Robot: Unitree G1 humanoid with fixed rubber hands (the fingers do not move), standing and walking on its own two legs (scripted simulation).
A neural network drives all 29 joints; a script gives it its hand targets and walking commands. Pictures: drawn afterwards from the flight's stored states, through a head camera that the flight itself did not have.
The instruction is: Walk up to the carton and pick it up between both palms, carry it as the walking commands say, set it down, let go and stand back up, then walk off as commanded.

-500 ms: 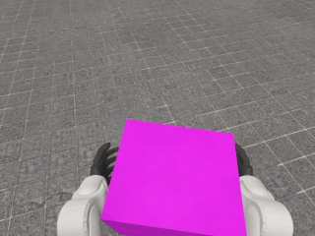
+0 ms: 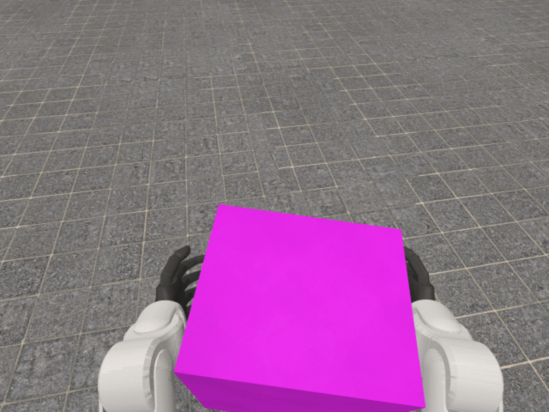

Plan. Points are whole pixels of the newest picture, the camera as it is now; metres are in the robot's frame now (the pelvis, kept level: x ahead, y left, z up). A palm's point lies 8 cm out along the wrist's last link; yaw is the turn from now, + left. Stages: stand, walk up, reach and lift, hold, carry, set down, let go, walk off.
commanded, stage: carry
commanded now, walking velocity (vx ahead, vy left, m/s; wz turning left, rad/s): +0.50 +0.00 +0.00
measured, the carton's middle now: (288, 332) +0.22 +0.01 +0.04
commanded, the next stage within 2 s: none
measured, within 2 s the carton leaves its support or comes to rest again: neither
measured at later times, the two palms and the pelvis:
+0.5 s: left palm (232, 155) +0.53 +0.12 +0.08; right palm (389, 151) +0.56 -0.18 +0.08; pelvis +0.32 -0.04 +0.01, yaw +3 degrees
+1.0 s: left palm (269, 70) +0.86 +0.07 +0.10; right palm (392, 73) +0.84 -0.23 +0.11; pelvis +0.63 -0.06 +0.03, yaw -2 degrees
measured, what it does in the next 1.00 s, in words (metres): walks ahead: right foot, then left foot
